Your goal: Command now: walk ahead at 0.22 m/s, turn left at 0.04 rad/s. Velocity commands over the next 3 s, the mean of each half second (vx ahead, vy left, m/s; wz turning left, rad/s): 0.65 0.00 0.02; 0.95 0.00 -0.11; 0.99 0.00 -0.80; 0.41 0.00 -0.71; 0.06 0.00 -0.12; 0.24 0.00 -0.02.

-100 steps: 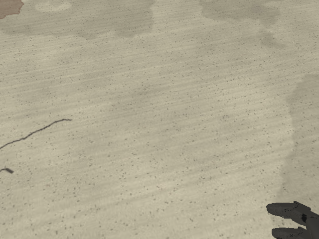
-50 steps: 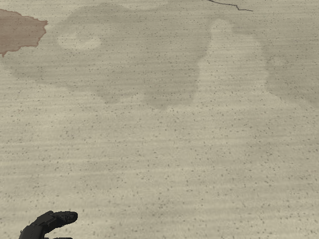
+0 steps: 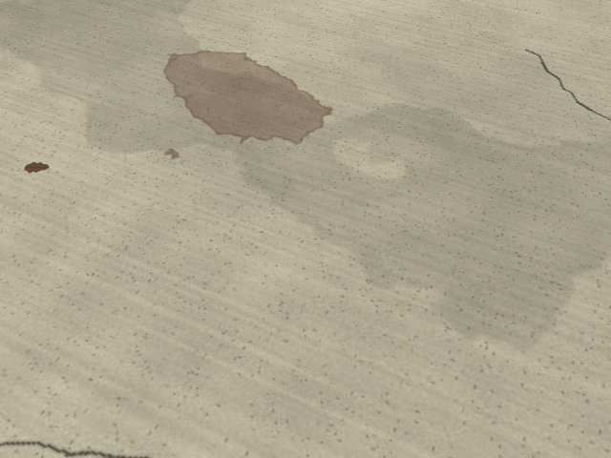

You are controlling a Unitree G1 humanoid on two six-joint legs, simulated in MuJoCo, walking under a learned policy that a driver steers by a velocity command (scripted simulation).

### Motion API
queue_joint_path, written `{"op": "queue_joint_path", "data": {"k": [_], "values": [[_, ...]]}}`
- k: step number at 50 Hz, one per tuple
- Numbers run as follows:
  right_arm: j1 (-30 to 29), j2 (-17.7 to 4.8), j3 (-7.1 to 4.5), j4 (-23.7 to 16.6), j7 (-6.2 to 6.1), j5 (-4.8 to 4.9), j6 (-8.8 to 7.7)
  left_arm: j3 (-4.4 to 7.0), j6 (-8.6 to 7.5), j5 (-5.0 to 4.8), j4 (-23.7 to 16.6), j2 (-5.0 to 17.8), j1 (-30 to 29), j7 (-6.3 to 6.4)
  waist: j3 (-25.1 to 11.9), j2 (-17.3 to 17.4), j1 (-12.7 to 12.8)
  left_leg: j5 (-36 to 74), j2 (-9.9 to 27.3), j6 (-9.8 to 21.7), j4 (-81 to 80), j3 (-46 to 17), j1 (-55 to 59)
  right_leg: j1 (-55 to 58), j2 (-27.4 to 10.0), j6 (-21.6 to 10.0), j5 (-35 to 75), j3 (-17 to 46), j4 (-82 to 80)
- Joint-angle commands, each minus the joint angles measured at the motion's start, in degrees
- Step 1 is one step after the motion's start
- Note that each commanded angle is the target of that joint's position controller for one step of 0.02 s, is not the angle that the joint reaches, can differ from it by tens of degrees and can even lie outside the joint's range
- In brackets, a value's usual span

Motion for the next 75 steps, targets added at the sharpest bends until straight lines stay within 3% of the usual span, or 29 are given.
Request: {"op": "queue_joint_path", "data": {"k": [1,4,9,10,11,13,14,15,17,20,31,34,36,37,38,39,41,44,49,53,56,58,60,61,62,63,65,68,75], "values": [[5.17,-14.34,-4.42,-2.34,-0.50,1.23,-0.26,1.82,-1.38,-1.69,-4.37,6.55,-5.24,-0.05,4.25,9.22,-4.51,-30.94,13.58,8.94,-19.59,-20.24,-3.35,-9.72,3.73,-1.43,-12.36,-6.30,10.12],[6.43,-12.87,-4.28,-1.47,-0.93,1.68,-2.94,2.07,-4.44,-3.49,-7.31,6.98,-9.71,-1.32,10.39,9.17,-4.96,-25.18,22.52,14.66,-24.31,-31.69,6.33,-30.27,-4.17,-5.65,-11.64,0.88,21.85],[3.39,-13.51,-4.79,-2.57,0.28,2.62,-3.52,0.80,-6.48,-2.18,-5.55,5.05,-7.46,-3.57,2.42,8.14,-3.30,-6.58,13.97,9.93,-21.55,-12.43,1.42,-9.76,-1.59,-4.53,-2.05,-5.56,5.84],[4.07,-14.87,-5.46,-0.52,1.23,-1.62,-3.37,0.94,-3.48,2.43,-5.49,4.54,-5.02,-4.67,1.02,8.39,-1.66,-9.47,10.96,9.26,-21.10,-8.54,-3.34,-0.30,1.88,-4.09,-1.51,-10.37,2.71],[3.49,-14.05,-5.52,-0.35,1.56,-1.54,-3.35,1.52,-2.25,2.51,-3.82,5.54,0.20,-4.57,1.39,7.08,0.89,-10.07,10.14,8.78,-17.97,-7.03,-9.84,9.32,3.25,-3.80,0.69,-12.24,1.86],[-0.08,-10.14,-4.19,-0.81,1.57,-2.02,-3.86,3.73,-2.57,2.25,1.68,11.69,21.65,-2.98,-3.88,-5.91,12.51,1.50,3.57,6.58,11.48,0.52,-24.12,31.42,-2.77,-5.47,-11.31,-2.74,-1.88],[-3.29,-2.90,-2.33,-5.39,1.22,-1.03,-4.64,4.51,-3.48,3.19,1.89,19.22,28.32,-2.30,-7.24,-22.30,13.31,-14.19,-3.11,4.52,33.61,0.86,-36.25,33.17,-19.65,-9.41,-39.83,28.85,-17.24],[-2.44,-5.51,-2.64,-6.16,1.05,-0.69,-4.55,3.88,-3.19,2.87,-0.16,16.89,18.75,-2.04,-2.72,-12.85,7.98,-7.54,-2.88,5.36,41.95,-6.74,-43.30,25.75,-22.37,-13.42,-47.61,45.83,-24.12],[-2.15,-9.72,-3.32,-4.63,2.23,-1.45,-4.20,2.66,-3.44,1.53,-2.23,11.61,8.76,-2.42,1.77,-1.89,1.62,4.35,6.07,4.66,39.33,-3.03,-40.27,16.46,-18.38,-12.15,-33.28,29.23,-20.05],[-0.28,-8.75,-2.88,-2.76,3.93,-2.47,-2.55,1.31,-4.55,1.15,-1.35,8.08,8.55,-2.21,2.66,-5.87,-0.74,9.50,8.41,1.47,35.58,0.43,-33.97,9.29,-11.44,-11.29,-22.47,16.67,-24.36],[-21.37,-6.47,-0.64,-9.15,4.48,-1.03,-2.16,0.83,-6.31,-0.17,4.66,7.74,18.39,-1.74,9.43,-2.37,2.37,23.12,5.85,2.82,5.63,8.73,-30.82,18.72,-10.51,-13.00,17.80,-0.41,-32.67],[-17.98,-7.76,-1.06,-8.27,3.21,-1.30,-2.31,1.16,-5.91,0.62,6.10,10.63,18.50,-1.09,3.67,-5.75,-0.74,14.63,-0.29,5.85,3.00,12.04,-19.20,25.10,-11.71,-11.51,57.70,-4.17,-20.24],[1.52,-11.51,-2.83,-2.43,1.69,-1.12,-2.53,1.98,-4.49,1.69,6.70,13.60,16.92,-0.19,-7.26,-7.88,-10.15,7.83,-3.78,8.03,2.05,11.48,1.33,23.11,-12.02,-10.01,70.08,-5.92,3.72],[14.18,-14.75,-4.14,1.30,0.68,-1.85,-2.71,1.64,-4.31,1.77,5.52,11.98,15.01,-0.06,-13.73,-5.43,-15.51,2.07,2.71,9.59,2.64,4.32,19.41,10.21,-9.76,-9.61,55.25,-6.24,22.24],[17.30,-20.76,-5.97,2.20,0.09,-3.59,-2.96,-0.39,-4.94,-0.30,2.46,2.56,19.29,-1.56,-21.44,11.10,-10.25,-24.44,20.14,14.38,-2.67,-24.78,36.24,-12.79,-0.26,-8.12,9.81,-5.07,45.60],[15.96,-19.17,-5.72,2.36,0.81,-2.24,-3.06,0.25,-5.92,-0.51,2.09,5.37,17.26,-2.02,-23.50,12.05,-9.95,-31.11,23.79,15.20,-15.54,-47.49,35.98,-21.85,4.96,-9.60,-11.83,3.25,53.14],[7.18,-12.88,-4.69,3.69,1.21,-1.53,-3.78,0.26,-6.26,-0.30,-0.89,6.65,6.48,-1.96,-4.79,1.28,-6.32,-14.43,19.44,12.85,-16.96,-28.36,17.80,-26.37,-2.13,-10.34,-0.62,2.29,50.48],[3.83,-7.14,-2.90,5.38,1.06,-1.50,-5.29,-0.62,-3.55,1.11,0.32,3.17,9.43,-3.40,0.98,2.57,0.33,-7.15,15.07,8.57,-22.53,-13.15,0.11,-18.22,-5.74,-8.52,0.38,3.10,43.66],[6.78,-7.16,-2.69,8.14,1.83,-0.44,-7.78,-1.21,-1.67,0.47,-4.08,2.48,-3.27,-4.46,9.48,2.37,-0.31,14.25,9.76,4.08,-29.20,6.45,-4.39,-24.86,-5.55,-7.23,13.59,-1.31,31.22],[11.02,-7.92,-2.10,9.91,0.99,0.35,-8.71,-2.17,-2.59,0.18,-6.91,1.59,-12.19,-5.69,10.17,0.03,-2.26,37.56,9.41,1.28,-31.12,15.52,0.73,-19.18,-2.82,-9.30,25.15,-10.20,14.38],[12.33,-12.05,-2.44,9.96,-0.96,0.09,-7.99,-1.88,-2.58,0.37,-6.32,3.74,-10.37,-5.73,5.47,4.63,-0.20,77.17,11.70,-1.95,-20.75,18.33,14.74,-15.07,3.46,-11.85,21.97,-15.72,9.66],[10.54,-15.01,-3.39,8.97,-2.57,-1.07,-5.57,-0.59,-2.40,0.38,-3.30,7.23,0.06,-5.00,-1.48,7.11,5.79,87.26,13.29,-2.28,-5.19,17.90,18.63,-4.09,7.62,-13.15,15.18,-15.95,8.35],[3.69,-17.36,-4.40,6.81,-2.77,-2.22,-3.65,2.57,-2.10,0.25,3.46,12.38,24.65,-3.60,-10.57,6.20,17.43,77.25,12.94,-0.68,30.99,16.36,7.75,20.12,6.69,-17.38,8.00,-8.16,4.75],[0.31,-11.93,-3.51,5.42,-1.23,-2.40,-4.66,4.29,-0.97,-1.35,3.46,14.60,21.60,-2.34,-7.10,-7.94,13.51,11.78,1.38,-0.70,53.31,14.04,-11.24,29.00,1.25,-18.55,6.75,1.21,5.74],[5.72,-7.64,-1.89,-1.48,-0.39,0.25,-5.99,5.55,-0.24,1.05,1.36,21.49,15.96,-2.49,-15.15,-17.43,4.42,-9.51,-3.37,-4.36,71.59,4.18,-36.21,44.27,-12.14,-33.70,3.64,34.24,-1.73],[1.03,-9.31,-1.05,-2.55,-0.41,-0.47,-7.44,5.65,-0.19,0.80,-0.44,18.41,14.88,-1.99,-15.99,-2.98,7.03,-4.67,-0.09,-2.39,68.11,-2.79,-41.43,43.20,-14.36,-33.40,-7.89,43.89,-12.79],[-2.91,-9.36,-0.77,-3.28,0.14,-1.23,-8.04,3.98,-0.98,0.77,1.68,11.02,12.00,-1.22,-0.97,6.89,0.81,0.44,5.69,-1.44,51.60,-2.98,-36.15,21.35,-10.51,-26.05,-6.56,34.59,-17.78],[-2.37,-8.14,0.05,-3.26,0.57,-4.01,-4.03,2.87,-3.41,-0.13,0.61,9.67,8.91,-0.90,3.50,6.66,-3.94,-1.41,8.93,-4.28,41.26,-1.52,-26.70,2.60,-3.29,-23.45,1.13,23.37,-18.79],[-19.60,-6.94,1.49,-10.90,1.74,-1.03,-3.72,4.55,-4.65,-1.03,0.08,12.96,13.64,-2.27,3.85,-1.48,3.89,25.95,5.21,-4.67,6.34,3.97,-16.09,0.17,1.58,-17.29,22.22,18.07,-19.57]]}}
